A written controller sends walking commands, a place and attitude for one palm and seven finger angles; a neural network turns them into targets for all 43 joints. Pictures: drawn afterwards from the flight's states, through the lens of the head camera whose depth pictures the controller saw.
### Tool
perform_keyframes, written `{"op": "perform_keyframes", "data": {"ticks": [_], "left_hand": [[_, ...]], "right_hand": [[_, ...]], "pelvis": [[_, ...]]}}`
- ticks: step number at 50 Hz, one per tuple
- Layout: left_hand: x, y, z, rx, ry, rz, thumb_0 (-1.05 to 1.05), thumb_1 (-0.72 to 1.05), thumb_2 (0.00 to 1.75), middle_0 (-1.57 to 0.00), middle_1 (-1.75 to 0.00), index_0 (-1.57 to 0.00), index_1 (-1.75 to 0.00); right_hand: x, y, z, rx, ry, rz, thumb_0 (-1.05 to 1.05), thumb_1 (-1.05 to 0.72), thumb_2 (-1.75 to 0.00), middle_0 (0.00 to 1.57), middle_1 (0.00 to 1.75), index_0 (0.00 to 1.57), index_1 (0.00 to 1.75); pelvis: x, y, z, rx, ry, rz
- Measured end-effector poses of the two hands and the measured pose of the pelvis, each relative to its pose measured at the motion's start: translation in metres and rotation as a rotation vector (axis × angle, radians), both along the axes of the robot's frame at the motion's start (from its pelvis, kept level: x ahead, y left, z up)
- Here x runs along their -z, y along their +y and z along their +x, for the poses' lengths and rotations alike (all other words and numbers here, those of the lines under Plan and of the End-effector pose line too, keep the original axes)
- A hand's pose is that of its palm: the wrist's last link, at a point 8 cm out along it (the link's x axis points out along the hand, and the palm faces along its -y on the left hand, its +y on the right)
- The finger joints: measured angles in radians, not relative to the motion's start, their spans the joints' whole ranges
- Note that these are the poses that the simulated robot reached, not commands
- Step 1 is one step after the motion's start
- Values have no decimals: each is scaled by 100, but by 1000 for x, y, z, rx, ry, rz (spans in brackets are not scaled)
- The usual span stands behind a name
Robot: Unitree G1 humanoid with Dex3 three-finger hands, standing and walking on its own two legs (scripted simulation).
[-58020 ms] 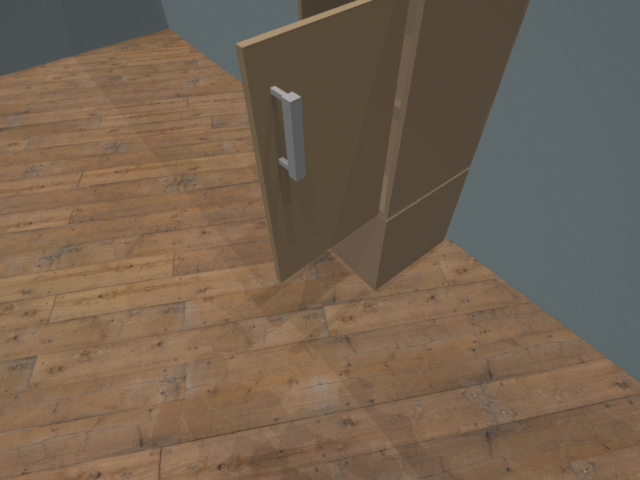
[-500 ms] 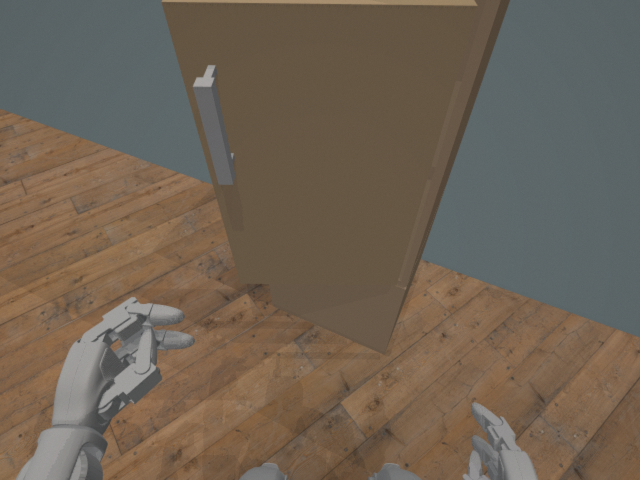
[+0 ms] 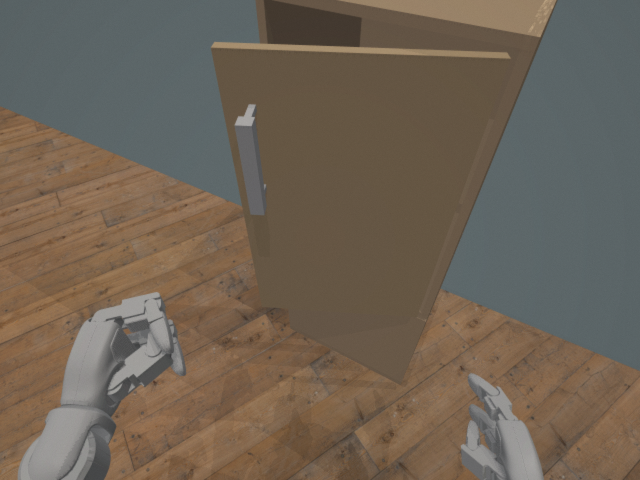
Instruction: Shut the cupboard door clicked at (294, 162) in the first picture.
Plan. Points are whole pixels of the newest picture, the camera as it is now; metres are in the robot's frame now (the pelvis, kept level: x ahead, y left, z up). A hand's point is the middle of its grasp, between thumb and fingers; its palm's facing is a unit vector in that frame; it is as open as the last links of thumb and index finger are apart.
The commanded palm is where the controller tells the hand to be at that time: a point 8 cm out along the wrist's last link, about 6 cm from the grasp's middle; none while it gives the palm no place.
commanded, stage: raise the hand and make a fist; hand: left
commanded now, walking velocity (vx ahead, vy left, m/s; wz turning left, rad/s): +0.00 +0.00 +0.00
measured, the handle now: (255, 162) +0.51 +0.15 +0.13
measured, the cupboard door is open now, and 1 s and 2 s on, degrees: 25 25 25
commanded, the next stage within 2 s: bring the fist close to the handle in 0.64 s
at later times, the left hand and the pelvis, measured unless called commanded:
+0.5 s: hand (186, 330) +0.23 +0.16 +0.13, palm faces +0.05 -1.00 -0.04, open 3.1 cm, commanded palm +0.20 +0.21 +0.14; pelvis +0.00 -0.02 +0.02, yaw -1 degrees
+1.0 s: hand (214, 293) +0.28 +0.15 +0.13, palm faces +0.01 -1.00 -0.04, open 3.1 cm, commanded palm +0.26 +0.20 +0.14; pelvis +0.00 -0.01 +0.02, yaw +0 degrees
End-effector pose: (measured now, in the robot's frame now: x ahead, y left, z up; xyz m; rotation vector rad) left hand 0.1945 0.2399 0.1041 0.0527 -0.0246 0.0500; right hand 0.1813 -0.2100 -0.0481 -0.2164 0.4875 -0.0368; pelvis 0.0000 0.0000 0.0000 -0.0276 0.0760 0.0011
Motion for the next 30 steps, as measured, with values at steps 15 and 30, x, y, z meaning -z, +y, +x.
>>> {"op": "perform_keyframes", "data": {"ticks": [15,30], "left_hand": [[-35,-10,19,3,-18,9,2,90,90,-130,-149,-130,-150],[-28,-23,13,-12,0,-2,2,90,90,-131,-150,-130,-150]], "right_hand": [[4,-23,-14,37,59,16,2,-90,-90,20,30,20,30],[-2,-43,-19,64,43,-8,2,-90,-90,20,30,20,30]], "pelvis": [[-14,-15,4,3,-47,17],[-17,-24,1,10,-60,24]]}}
